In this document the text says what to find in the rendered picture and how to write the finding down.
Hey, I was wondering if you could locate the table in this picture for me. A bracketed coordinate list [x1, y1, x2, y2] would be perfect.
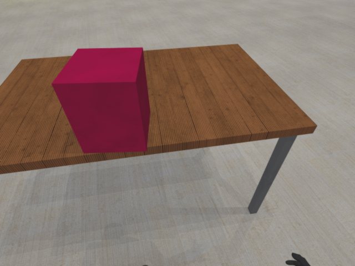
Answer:
[0, 44, 317, 214]

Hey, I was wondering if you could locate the right robot hand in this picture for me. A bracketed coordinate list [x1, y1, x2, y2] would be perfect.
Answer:
[286, 253, 310, 266]

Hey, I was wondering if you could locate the carton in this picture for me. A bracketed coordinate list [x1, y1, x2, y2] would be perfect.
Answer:
[52, 48, 150, 154]

